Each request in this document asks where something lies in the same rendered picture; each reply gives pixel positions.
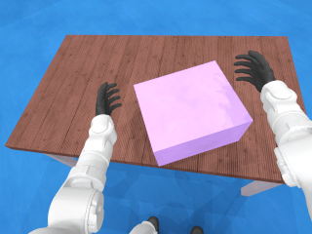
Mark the right robot hand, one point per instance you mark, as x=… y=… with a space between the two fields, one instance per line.
x=259 y=69

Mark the robot right forearm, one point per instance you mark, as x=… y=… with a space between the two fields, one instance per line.
x=285 y=117

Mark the left robot foot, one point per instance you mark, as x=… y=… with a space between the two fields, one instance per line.
x=154 y=220

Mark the carton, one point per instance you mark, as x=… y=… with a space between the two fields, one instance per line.
x=190 y=112

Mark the robot right upper arm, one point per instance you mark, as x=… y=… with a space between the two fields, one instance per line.
x=294 y=159

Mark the robot left upper arm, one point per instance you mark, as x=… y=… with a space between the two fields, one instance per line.
x=75 y=210

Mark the table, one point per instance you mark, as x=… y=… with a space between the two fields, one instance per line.
x=58 y=117

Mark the robot left thigh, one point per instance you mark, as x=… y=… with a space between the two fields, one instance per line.
x=143 y=228

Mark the left robot hand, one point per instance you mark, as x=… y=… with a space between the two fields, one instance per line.
x=103 y=103

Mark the robot left forearm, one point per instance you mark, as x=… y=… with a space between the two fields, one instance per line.
x=90 y=170

